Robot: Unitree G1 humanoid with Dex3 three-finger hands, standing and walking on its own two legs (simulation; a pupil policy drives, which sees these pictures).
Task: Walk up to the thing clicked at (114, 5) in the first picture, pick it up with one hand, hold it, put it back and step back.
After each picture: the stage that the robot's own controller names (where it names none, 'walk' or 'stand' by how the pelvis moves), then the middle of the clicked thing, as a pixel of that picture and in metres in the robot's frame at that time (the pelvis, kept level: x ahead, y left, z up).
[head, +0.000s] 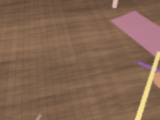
stand; (115, 3) +2.23 -0.47 -0.72
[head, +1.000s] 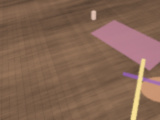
walk; (93, 15) +2.12 -0.01 -0.69
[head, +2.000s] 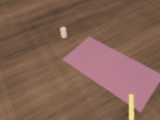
walk; (63, 32) +1.49 +0.30 -0.71
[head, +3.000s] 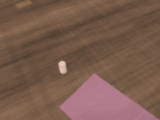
walk; (62, 67) +0.94 +0.26 -0.71
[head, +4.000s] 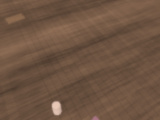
walk; (56, 108) +0.54 +0.20 -0.70
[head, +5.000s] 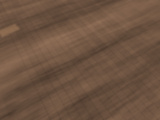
stand; out of the picture +0.32 +0.21 -0.70
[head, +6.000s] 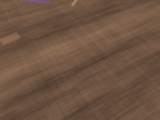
stand; out of the picture +0.30 +0.20 -0.72
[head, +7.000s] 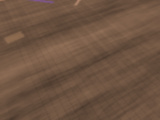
stand; out of the picture +0.33 +0.20 -0.73
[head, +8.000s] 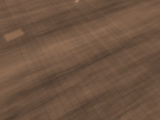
stand; out of the picture +0.32 +0.20 -0.73
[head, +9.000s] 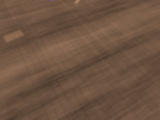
stand; out of the picture +0.31 +0.20 -0.73
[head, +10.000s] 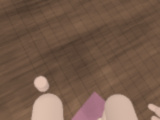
go down; (41, 84) +0.38 +0.20 -0.45
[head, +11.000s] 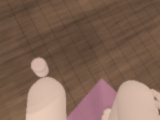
go down; (40, 67) +0.40 +0.22 -0.32
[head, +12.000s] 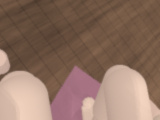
close in; out of the picture +0.39 +0.25 -0.23
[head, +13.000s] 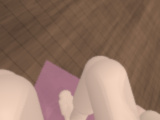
close; out of the picture +0.39 +0.26 -0.22
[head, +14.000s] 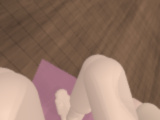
close; out of the picture +0.39 +0.26 -0.22
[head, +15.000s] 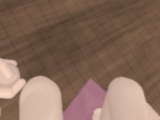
lift; (8, 79) +0.31 +0.26 -0.11
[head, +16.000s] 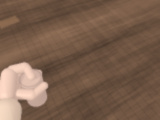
hold; (34, 88) +0.32 +0.18 +0.03
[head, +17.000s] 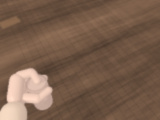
hold; (40, 92) +0.32 +0.17 -0.01
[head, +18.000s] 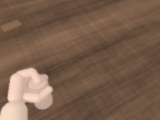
hold; (40, 92) +0.32 +0.17 -0.01
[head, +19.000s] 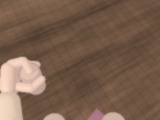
crouch; (33, 79) +0.36 +0.18 -0.06
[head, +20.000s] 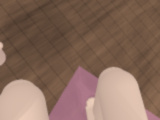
lower; out of the picture +0.44 +0.26 -0.13
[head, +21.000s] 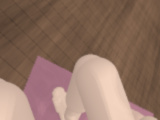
lower; out of the picture +0.42 +0.28 -0.22
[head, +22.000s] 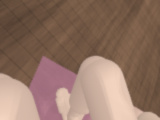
lower; out of the picture +0.41 +0.28 -0.22
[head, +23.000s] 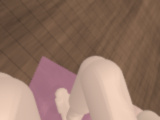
lower; out of the picture +0.41 +0.28 -0.22
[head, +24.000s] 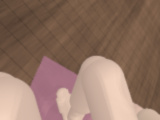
lower; out of the picture +0.40 +0.28 -0.22
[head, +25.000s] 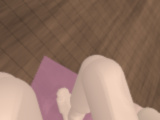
open; out of the picture +0.39 +0.25 -0.23
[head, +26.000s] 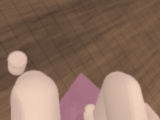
stand; (17, 63) +0.40 +0.22 -0.26
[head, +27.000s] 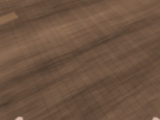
stand; out of the picture +0.34 +0.17 -0.63
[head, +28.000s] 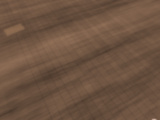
stand; out of the picture +0.35 +0.18 -0.67
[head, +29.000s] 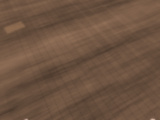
stand; out of the picture +0.34 +0.18 -0.67
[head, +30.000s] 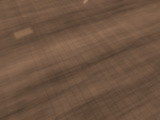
stand; out of the picture +0.36 +0.17 -0.72
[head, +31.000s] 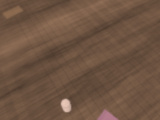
walk; (66, 105) +0.47 +0.18 -0.70
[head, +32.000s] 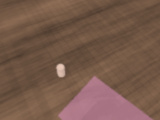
walk; (60, 70) +0.78 +0.19 -0.70
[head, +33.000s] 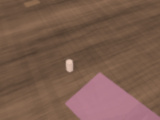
stand; (69, 65) +0.98 +0.18 -0.71
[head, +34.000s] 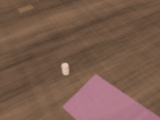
stand; (65, 69) +0.98 +0.21 -0.72
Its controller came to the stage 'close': yes
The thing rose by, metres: 0.70
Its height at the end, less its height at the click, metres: +0.00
